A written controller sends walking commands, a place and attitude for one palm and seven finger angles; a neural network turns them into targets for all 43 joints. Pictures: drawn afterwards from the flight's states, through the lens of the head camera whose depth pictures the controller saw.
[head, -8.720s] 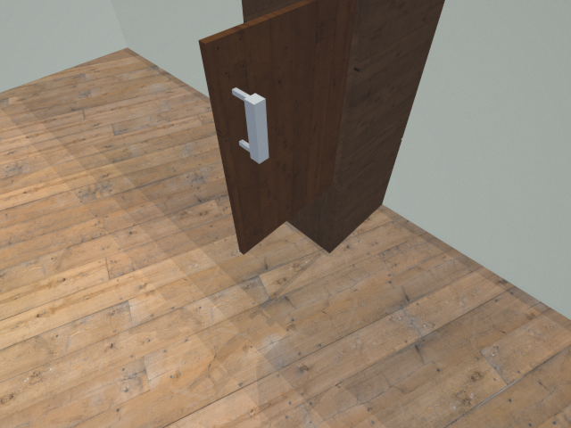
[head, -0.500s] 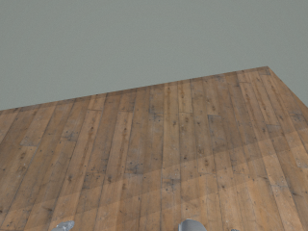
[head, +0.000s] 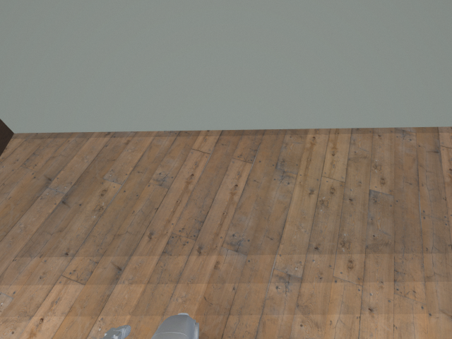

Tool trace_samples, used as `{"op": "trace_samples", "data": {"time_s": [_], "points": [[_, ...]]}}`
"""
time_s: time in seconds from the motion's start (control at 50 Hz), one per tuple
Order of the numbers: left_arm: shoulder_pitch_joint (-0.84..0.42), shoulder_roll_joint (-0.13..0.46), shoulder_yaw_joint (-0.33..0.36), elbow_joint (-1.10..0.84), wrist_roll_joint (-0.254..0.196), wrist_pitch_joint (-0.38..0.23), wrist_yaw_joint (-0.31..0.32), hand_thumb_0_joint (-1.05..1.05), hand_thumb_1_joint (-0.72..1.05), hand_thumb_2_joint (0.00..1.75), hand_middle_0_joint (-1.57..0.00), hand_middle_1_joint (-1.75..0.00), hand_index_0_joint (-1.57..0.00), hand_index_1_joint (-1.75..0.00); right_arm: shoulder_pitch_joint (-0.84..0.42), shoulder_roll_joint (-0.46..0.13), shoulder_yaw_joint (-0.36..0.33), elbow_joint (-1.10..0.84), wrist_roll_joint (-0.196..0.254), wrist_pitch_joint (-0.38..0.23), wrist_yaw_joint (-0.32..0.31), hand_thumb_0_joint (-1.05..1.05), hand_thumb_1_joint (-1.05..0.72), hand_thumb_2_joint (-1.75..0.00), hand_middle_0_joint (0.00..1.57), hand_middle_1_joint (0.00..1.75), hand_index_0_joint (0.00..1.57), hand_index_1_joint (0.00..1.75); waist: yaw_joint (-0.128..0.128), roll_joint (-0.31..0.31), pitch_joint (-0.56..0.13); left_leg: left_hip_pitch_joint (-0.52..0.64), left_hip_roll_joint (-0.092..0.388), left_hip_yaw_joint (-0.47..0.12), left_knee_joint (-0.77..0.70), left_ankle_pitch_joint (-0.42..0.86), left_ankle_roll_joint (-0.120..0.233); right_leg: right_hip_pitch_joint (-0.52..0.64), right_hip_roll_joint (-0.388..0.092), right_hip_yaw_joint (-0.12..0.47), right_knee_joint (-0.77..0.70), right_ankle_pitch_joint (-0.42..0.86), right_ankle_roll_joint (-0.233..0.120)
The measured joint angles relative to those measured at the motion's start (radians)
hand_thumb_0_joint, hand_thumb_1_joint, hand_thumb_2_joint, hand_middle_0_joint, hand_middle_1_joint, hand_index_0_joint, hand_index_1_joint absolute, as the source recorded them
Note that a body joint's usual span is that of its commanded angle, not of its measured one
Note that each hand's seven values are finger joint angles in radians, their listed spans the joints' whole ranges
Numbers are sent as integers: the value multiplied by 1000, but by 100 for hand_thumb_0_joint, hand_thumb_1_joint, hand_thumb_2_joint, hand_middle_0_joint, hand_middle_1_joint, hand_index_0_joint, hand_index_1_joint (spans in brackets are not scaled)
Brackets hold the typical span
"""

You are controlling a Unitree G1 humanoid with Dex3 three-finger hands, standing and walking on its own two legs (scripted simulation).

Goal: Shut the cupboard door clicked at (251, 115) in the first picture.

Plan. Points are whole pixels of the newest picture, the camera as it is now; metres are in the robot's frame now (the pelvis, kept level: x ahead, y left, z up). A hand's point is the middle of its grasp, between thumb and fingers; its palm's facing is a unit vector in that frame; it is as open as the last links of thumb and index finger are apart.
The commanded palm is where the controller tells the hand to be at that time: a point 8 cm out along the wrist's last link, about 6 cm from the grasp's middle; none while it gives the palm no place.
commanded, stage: walk to a spot facing it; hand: left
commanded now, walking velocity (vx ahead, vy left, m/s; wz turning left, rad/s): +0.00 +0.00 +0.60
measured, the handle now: out of the picture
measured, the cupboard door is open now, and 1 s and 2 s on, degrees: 90 90 90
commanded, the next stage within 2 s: none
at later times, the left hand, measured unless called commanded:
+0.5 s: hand out of the picture +0.10 +0.27 -0.16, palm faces +0.25 -0.95 -0.20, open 7.4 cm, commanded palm none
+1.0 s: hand (128, 320) +0.17 +0.21 -0.15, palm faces +0.57 -0.78 -0.27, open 7.1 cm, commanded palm none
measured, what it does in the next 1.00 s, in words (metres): walks ahead, turning left: left foot, then right foot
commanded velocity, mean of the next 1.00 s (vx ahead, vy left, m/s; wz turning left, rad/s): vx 0.30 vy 0.00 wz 0.54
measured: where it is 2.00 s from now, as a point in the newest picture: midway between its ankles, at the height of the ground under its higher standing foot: (162, 248)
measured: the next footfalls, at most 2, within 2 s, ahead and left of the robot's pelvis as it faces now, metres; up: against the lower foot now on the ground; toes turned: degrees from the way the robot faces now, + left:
left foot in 0.16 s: +0.05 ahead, +0.13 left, +0.00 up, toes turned +11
right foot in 0.72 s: +0.27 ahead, -0.05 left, +0.00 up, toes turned +17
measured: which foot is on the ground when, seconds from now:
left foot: up 0.00-0.14, down 0.16-0.72, up 0.74-1.00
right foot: down 0.00-0.16, up 0.18-0.70, down 0.72-1.00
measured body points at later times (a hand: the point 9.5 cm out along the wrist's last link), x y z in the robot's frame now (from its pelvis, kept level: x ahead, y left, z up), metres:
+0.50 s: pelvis +0.06 +0.05 +0.01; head +0.09 +0.08 +0.45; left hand +0.09 +0.32 -0.14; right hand +0.15 -0.18 -0.13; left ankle +0.01 +0.13 -0.74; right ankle +0.14 -0.12 -0.66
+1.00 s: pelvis +0.24 +0.02 +0.01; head +0.28 +0.02 +0.45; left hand +0.14 +0.25 -0.13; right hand +0.44 -0.16 -0.15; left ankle +0.19 +0.17 -0.64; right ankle +0.23 -0.06 -0.74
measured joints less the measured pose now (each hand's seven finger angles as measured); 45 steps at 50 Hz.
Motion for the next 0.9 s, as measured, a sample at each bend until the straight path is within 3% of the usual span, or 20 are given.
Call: {"op": "trace_samples", "data": {"time_s": [0.1,0.14,0.16,0.22,0.3,0.44,0.6,0.7,0.76,0.82,0.9], "points": [[39,39,15,16,9,5,-6,0,91,90,-21,-30,-20,-30,-59,4,10,-24,3,-11,4,1,-91,-90,20,30,20,30,35,-31,9,85,-5,51,-216,-6,24,-9,-40,-61,70,-49,26],[62,60,23,28,6,9,-10,0,91,90,-21,-30,-20,-30,-75,4,15,-45,1,-28,6,1,-91,-90,20,30,20,30,41,-46,2,146,-21,73,-353,76,41,-31,-65,-77,140,-87,45],[72,71,28,34,2,15,-13,0,91,90,-21,-30,-20,-30,-81,3,15,-56,-2,-41,6,1,-91,-90,20,30,20,30,41,-53,-4,153,-31,73,-380,125,72,-64,-82,-67,213,-109,53],[59,99,38,61,2,54,-15,0,91,90,-21,-30,-20,-30,-85,14,24,-78,-6,-72,-4,1,-91,-90,20,30,20,30,49,-69,-4,137,-49,61,-330,84,137,-205,-52,79,516,-223,69],[24,105,48,70,10,56,-33,1,91,90,-20,-30,-20,-30,-34,29,36,-76,-8,-90,-20,0,-91,-90,20,30,20,30,48,-54,-24,191,-60,16,-429,119,140,-336,-16,169,683,-84,78],[-16,90,40,41,14,26,-54,0,91,90,-20,-30,-20,-30,76,62,47,-24,-1,-108,-18,0,-90,-90,20,30,21,30,37,-32,-58,294,-78,-53,-596,180,148,-427,-9,215,627,77,104],[-87,65,26,23,7,19,-61,0,90,90,-20,-30,-20,-30,187,81,40,28,-7,-114,-20,1,-90,-90,20,30,21,30,-15,-20,-66,355,-90,-129,-638,149,123,-391,20,206,348,71,110],[-127,42,18,-6,2,-11,-65,0,90,90,-20,-30,-20,-30,229,65,27,61,-7,-104,-26,1,-90,-90,20,30,21,30,-36,7,-63,356,-88,-174,-546,50,87,-259,69,173,91,92,90],[-136,13,9,-17,5,-46,-55,0,90,90,-20,-30,-20,-30,210,45,15,88,1,-91,-27,1,-90,-90,20,30,21,30,-34,43,-39,233,-75,-141,-205,-74,92,-213,78,122,97,75,-7],[-100,-12,5,-8,2,-59,-41,0,90,90,-20,-30,-20,-30,170,29,5,92,-5,-85,-16,1,-91,-90,20,30,20,30,-28,42,-30,79,-43,-57,99,16,86,-130,58,66,49,65,-36],[-14,-30,10,38,-5,-77,-27,0,91,90,-21,-30,-20,-30,104,13,-2,68,-9,-77,-4,1,-91,-90,20,30,20,30,-13,29,-44,-72,8,-16,209,162,65,-22,49,0,-62,68,-35]]}}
